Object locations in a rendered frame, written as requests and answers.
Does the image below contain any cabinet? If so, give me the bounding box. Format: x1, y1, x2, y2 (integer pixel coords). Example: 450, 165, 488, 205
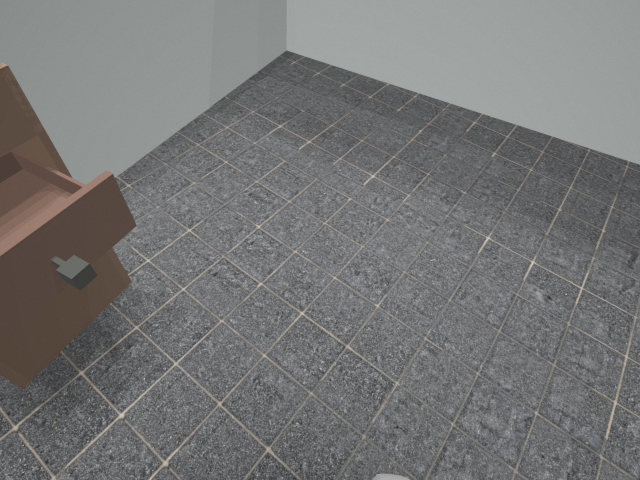
0, 62, 132, 389

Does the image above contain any handle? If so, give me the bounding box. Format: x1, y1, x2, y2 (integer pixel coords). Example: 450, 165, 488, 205
51, 255, 98, 291

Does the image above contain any drawer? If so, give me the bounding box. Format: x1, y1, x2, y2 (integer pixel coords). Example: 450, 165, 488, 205
0, 149, 137, 345

